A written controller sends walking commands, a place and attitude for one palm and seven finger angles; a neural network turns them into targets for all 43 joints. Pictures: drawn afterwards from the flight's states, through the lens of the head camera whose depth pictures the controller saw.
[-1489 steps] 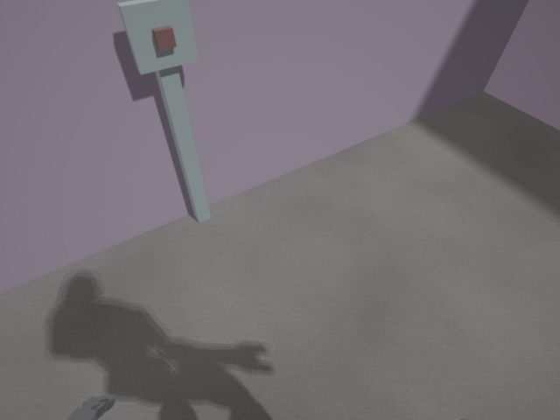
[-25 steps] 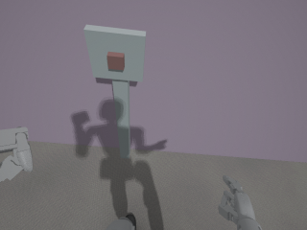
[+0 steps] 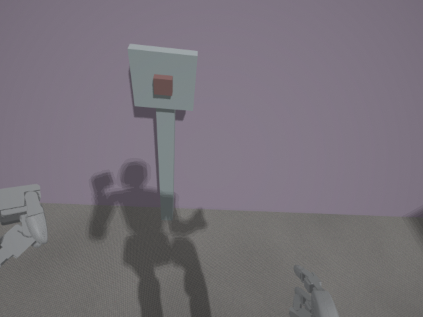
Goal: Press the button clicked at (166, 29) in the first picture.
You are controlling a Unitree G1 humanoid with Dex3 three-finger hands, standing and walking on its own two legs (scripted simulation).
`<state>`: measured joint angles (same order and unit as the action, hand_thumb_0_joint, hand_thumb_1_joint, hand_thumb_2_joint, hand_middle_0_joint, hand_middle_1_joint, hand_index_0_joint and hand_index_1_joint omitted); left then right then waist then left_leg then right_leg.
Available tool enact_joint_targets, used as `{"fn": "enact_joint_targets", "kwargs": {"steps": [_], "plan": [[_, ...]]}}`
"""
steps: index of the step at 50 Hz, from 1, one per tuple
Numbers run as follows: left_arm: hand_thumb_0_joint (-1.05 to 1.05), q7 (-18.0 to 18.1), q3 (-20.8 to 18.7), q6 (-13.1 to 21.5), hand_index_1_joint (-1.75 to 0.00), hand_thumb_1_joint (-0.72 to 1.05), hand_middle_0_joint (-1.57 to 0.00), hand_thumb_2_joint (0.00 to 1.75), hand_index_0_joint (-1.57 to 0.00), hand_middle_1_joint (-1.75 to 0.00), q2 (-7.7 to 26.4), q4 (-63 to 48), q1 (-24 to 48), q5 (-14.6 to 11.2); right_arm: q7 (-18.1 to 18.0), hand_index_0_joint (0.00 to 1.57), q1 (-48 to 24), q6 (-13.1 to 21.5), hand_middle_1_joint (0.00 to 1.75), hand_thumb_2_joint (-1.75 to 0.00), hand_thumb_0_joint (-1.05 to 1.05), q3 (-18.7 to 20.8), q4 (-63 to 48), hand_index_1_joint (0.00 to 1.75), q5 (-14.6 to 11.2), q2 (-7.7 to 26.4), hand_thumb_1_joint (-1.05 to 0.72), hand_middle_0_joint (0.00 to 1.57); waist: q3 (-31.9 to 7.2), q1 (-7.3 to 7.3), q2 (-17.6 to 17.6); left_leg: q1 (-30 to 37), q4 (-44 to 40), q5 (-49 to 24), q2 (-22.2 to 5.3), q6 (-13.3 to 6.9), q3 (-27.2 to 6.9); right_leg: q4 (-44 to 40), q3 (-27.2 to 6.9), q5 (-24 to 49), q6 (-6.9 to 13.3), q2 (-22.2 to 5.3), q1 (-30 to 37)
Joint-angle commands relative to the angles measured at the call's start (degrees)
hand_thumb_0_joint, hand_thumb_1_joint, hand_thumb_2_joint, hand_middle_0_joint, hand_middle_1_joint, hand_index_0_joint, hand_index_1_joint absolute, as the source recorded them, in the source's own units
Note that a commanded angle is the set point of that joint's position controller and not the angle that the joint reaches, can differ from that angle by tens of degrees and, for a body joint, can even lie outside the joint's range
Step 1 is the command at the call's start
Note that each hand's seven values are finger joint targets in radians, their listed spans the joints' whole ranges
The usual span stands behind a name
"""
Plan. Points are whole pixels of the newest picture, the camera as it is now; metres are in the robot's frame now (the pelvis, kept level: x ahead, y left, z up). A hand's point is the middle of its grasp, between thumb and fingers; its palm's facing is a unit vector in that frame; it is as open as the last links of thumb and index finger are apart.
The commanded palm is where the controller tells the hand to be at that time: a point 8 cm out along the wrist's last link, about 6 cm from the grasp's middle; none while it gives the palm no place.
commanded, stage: stop stepping back and stand still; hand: left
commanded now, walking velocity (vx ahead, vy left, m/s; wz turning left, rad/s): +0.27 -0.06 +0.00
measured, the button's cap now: (163, 84) +0.69 +0.16 +0.07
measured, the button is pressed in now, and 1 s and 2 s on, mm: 0 0 0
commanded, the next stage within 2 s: let the arm hang, fingers relaxed in 0.60 s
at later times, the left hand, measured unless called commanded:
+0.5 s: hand out of the picture +0.12 +0.26 +0.17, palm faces +0.43 -0.79 -0.43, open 3.1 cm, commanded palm +0.06 +0.29 +0.17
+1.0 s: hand out of the picture +0.01 +0.19 -0.17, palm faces +0.08 -0.97 -0.24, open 3.3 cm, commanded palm none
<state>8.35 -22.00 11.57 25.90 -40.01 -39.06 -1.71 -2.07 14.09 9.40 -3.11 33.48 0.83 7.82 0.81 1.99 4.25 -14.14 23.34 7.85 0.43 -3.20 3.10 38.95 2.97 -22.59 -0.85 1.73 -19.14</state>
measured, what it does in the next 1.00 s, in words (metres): steps on the spot: right foot, then left foot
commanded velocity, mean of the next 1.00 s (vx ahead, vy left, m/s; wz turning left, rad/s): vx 0.08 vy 0.00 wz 0.00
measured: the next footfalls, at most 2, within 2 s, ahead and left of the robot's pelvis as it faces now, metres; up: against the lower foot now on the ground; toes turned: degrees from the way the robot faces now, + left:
right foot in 0.10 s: +0.02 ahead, -0.10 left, +0.00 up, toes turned -4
left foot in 0.36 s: +0.01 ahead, +0.12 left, +0.00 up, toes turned +4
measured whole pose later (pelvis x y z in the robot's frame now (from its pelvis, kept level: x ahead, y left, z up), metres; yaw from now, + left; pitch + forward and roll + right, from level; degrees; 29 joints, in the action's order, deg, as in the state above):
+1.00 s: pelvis -0.07 +0.00 -0.02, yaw +4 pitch +0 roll +1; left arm 2.4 -1.6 -1.9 11.5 40.2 -16.9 1.6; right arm 0.1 13.5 -0.6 -0.3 47.6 1.3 11.5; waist 2.5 1.1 2.6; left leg -20.8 35.4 14.9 1.2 -0.9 1.4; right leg 36.2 -2.6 -15.3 0.3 0.2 -19.2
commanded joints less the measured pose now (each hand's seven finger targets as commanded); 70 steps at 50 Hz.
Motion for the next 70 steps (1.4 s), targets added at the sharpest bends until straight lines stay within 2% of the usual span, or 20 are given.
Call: {"fn": "enact_joint_targets", "kwargs": {"steps": [1, 4, 6, 8, 10, 16, 19, 21, 25, 28, 32, 34, 35, 38, 41, 45, 48, 51, 55, 70], "plan": [[0.0, 1.54, -6.19, 1.5, -1.5, 0.9, -1.3, 0.9, -1.3, -1.5, 5.9, -5.17, -1.48, 0.15, -1.83, 0.2, -8.23, 0.27, 0.3, -0.9, 0.0, 4.6, -8.71, 0.3, -0.04, 11.09, -0.9, 0.2, -0.91, -1.53, -15.9, -16.2, -18.98, 33.6, -12.14, 1.09, -11.83, -6.09, 3.9, -2.01, 1.54, 0.89, 15.39], [0.0, 1.34, -5.4, -0.09, -1.5, 0.9, -1.3, 0.9, -1.3, -1.5, 6.36, 0.78, 2.4, 0.42, -2.74, 0.2, -8.64, -2.32, 0.3, -0.9, 0.0, 5.4, -8.44, 0.3, -0.11, 10.67, -0.9, 0.2, -0.08, -2.07, -3.52, -18.77, -2.79, 30.87, -5.81, 2.97, -6.24, -19.17, -2.0, -7.58, 5.32, -2.47, 16.97], [0.0, 1.08, -5.68, -0.46, -1.5, 0.9, -1.3, 0.9, -1.3, -1.5, 6.67, 0.65, 5.76, -1.05, -2.78, 0.2, -8.08, -3.26, 0.3, -0.9, 0.0, 5.67, -7.44, 0.3, -0.42, 10.8, -0.9, 0.2, 0.92, -2.41, 13.77, -17.01, 32.01, 16.98, 0.44, 2.94, -2.52, -34.79, -27.97, -17.21, 14.1, -21.97, 0.48], [0.0, 0.44, -5.17, 1.27, -1.5, 0.9, -1.3, 0.9, -1.3, -1.5, 7.09, -2.73, 11.25, -0.83, -2.3, 0.2, -6.1, -2.21, 0.3, -0.9, 0.0, 5.4, -5.0, 0.3, -0.6, 10.88, -0.9, 0.2, -6.07, -0.36, 6.76, -17.13, 39.24, 10.45, -1.28, 3.26, -3.67, -28.46, -19.81, -1.38, 12.53, -19.54, 5.8], [0.0, 0.65, -1.79, 1.31, -1.5, 0.9, -1.3, 0.9, -1.3, -1.5, 3.89, -0.82, 11.42, -0.14, -2.41, 0.2, -6.67, -1.45, 0.3, -0.9, 0.0, 4.79, -5.7, 0.3, 0.16, 9.83, -0.9, 0.2, -3.43, 0.48, 2.8, -10.52, 33.39, 11.58, -3.77, 3.08, -3.11, -31.74, -17.84, -19.27, 10.23, -18.53, -5.89], [0.0, 2.19, -1.42, 2.23, -1.5, 0.9, -1.3, 0.9, -1.3, -1.5, 4.83, -6.27, 10.65, 1.54, -4.82, 0.2, -5.74, 1.19, 0.3, -0.9, 0.0, 4.51, -5.7, 0.3, 0.57, 10.65, -0.9, 0.2, -1.1, -0.85, -4.92, 4.03, 2.13, 14.86, -1.77, 0.44, 1.25, -22.86, -9.6, -16.04, 6.98, -12.39, -6.11], [0.0, 2.86, -3.99, 4.16, -1.5, 0.9, -1.3, 0.9, -1.3, -1.5, 6.09, -9.11, 12.91, 2.26, -4.06, 0.2, -4.49, 1.68, 0.3, -0.9, 0.0, 4.63, -6.87, 0.3, 0.35, 11.41, -0.9, 0.2, -0.01, -0.89, -25.01, 1.97, -13.17, 25.32, -19.08, -7.15, -26.13, 6.97, 0.72, -4.92, 0.8, -0.56, -9.92], [0.0, 2.43, -7.35, 4.3, -1.5, 0.9, -1.3, 0.9, -1.3, -1.5, 8.94, -8.34, 12.24, 1.79, -3.48, 0.2, -4.78, 2.05, 0.3, -0.9, 0.0, 4.68, -5.79, 0.3, 0.24, 9.84, -0.9, 0.2, -0.14, -0.78, -19.6, -2.08, -13.41, 22.33, -18.95, -7.7, -24.15, 13.01, -1.79, -6.03, 0.86, -2.26, -8.25], [0.0, 1.35, -4.29, 2.64, -1.5, 0.9, -1.3, 0.9, -1.3, -1.5, 4.0, 0.18, 3.54, 1.14, -2.35, 0.2, -5.32, 1.53, 0.3, -0.9, 0.0, 4.99, -6.16, 0.3, -0.87, 11.28, -0.9, 0.2, -0.67, -2.21, -10.21, -11.72, -0.98, 16.26, -10.66, -2.21, -7.01, -11.0, 1.37, 3.38, 0.84, -1.72, 11.19], [0.0, 0.63, -4.39, 2.26, -1.5, 0.9, -1.3, 0.9, -1.3, -1.5, 5.1, 0.38, 5.04, 0.27, -1.94, 0.2, -5.57, -0.3, 0.3, -0.9, 0.0, 5.72, -6.89, 0.3, -0.77, 10.91, -0.9, 0.2, 0.02, -1.14, 7.58, -15.33, 24.23, 16.44, -0.82, 1.92, -0.53, -27.96, -25.77, -9.12, 9.65, -18.17, 5.0], [0.0, 0.99, -4.6, 2.39, -1.5, 0.9, -1.3, 0.9, -1.3, -1.5, 4.83, -2.4, 6.66, 0.34, -2.13, 0.2, -5.28, -0.08, 0.3, -0.9, 0.0, 5.24, -5.41, 0.3, -0.44, 10.0, -0.9, 0.2, -2.72, -0.59, 4.88, 0.2, 13.01, 12.39, -3.3, 1.06, -2.43, -23.17, -15.2, -6.61, 8.2, -15.16, -4.21], [0.0, 1.17, -4.89, 3.74, -1.5, 0.9, -1.3, 0.9, -1.3, -1.5, 5.04, -5.75, 6.46, 0.43, -2.78, 0.2, -5.99, 0.63, 0.3, -0.9, 0.0, 4.4, -5.45, 0.3, 0.2, 10.32, -0.9, 0.2, -2.26, -0.53, -5.73, 3.41, -0.88, 8.26, -4.94, 0.65, -6.02, -13.14, -7.96, -0.26, 4.69, -8.75, -3.35], [0.0, -6.74, 16.39, -6.97, -1.5, 0.9, -1.3, 0.9, -1.3, -1.5, -7.65, 42.3, 14.48, 5.49, 3.14, 0.2, -1.03, 0.69, 0.3, -0.9, 0.0, 8.66, 9.54, 0.3, 0.74, 20.35, -0.9, 0.2, 2.23, 3.84, -18.04, -1.16, 4.4, -9.92, -12.13, -2.87, -19.77, 8.08, -0.51, 7.67, 1.38, -5.25, -15.3], [0.0, -7.17, 15.81, -13.14, -1.38, 0.9, -1.19, 0.9, -1.19, -1.38, -9.93, 42.59, 15.82, 3.87, 1.4, 0.2, 1.69, -4.3, 0.3, -0.9, 0.0, 6.69, 4.66, 0.3, 1.43, 14.83, -0.9, 0.2, -3.38, 2.36, -7.62, -2.95, -0.81, -25.47, -18.64, -8.48, -26.99, 26.64, -7.77, -9.08, 0.0, -1.83, -13.53], [0.0, -7.29, 17.58, -12.41, -1.26, 0.9, -1.08, 0.9, -1.08, -1.26, -9.41, 53.48, 20.72, 3.65, 1.11, 0.2, -0.4, -5.32, 0.3, -0.9, 0.0, 6.08, 4.67, 0.3, 2.3, 15.13, -0.9, 0.2, -5.6, -0.26, 1.5, 2.92, 1.61, -32.02, -15.32, -8.17, -18.81, 20.39, -5.83, -8.07, -0.39, -2.14, -11.04], [0.0, -7.63, 18.2, -12.33, -1.1, 0.9, -0.93, 0.9, -0.93, -1.1, -6.39, 68.23, 19.68, 2.98, 1.34, 0.2, -2.52, -7.74, 0.3, -0.9, 0.0, 5.5, 8.05, 0.3, 1.25, 14.7, -0.9, 0.2, -5.95, -3.34, -15.09, -3.27, 0.08, -12.33, -9.97, -4.1, -10.75, -2.13, -3.63, 1.79, 0.16, -1.64, 5.41], [0.0, -7.48, 18.49, -11.37, -0.98, 0.9, -0.82, 0.9, -0.82, -0.98, -1.11, 77.42, 18.48, 3.21, 1.76, 0.2, -1.25, -9.32, 0.3, -0.9, 0.0, 4.4, 9.42, 0.3, -0.28, 8.21, -0.9, 0.2, -2.43, -2.37, -0.5, -8.54, 9.45, 16.37, 0.2, 2.5, -4.63, -23.67, -22.81, -1.8, 5.7, -13.99, 4.45], [0.0, -7.45, 18.7, -11.51, -0.86, 0.9, -0.71, 0.9, -0.71, -0.86, -3.8, 81.61, 25.36, 3.22, 1.94, 0.2, 3.39, -10.6, 0.3, -0.9, 0.0, 5.2, 13.77, 0.3, 0.63, 7.97, -0.9, 0.2, -1.19, 1.13, -1.29, 3.66, 11.41, 10.41, 0.21, 2.2, -3.98, -25.5, -17.46, -11.78, 7.09, -10.46, -8.68], [0.0, -7.23, 20.06, -10.89, -0.7, 0.9, -0.57, 0.9, -0.57, -0.7, -6.58, 88.9, 24.5, 2.29, 1.1, 0.2, 4.35, -9.67, 0.3, -0.9, 0.0, 4.75, 18.41, 0.3, 0.53, 8.61, -0.9, 0.2, -1.52, -0.01, -6.08, 3.54, 2.61, -0.61, -4.23, 1.38, -8.07, -18.87, -11.06, 9.34, 4.72, -6.52, 0.43], [0.0, -6.7, 20.05, -11.47, -0.3, 0.9, -0.2, 0.9, -0.2, -0.3, -8.01, 101.43, 22.93, 2.32, 0.62, 0.2, 5.89, -9.99, 0.3, -0.9, 0.0, 4.9, 27.0, 0.3, 0.48, 7.59, -0.9, 0.2, 3.21, -1.39, -3.89, 0.46, -5.05, 9.45, -4.83, 1.12, -8.71, -21.4, -9.24, 2.21, 4.11, -5.68, 3.52]]}}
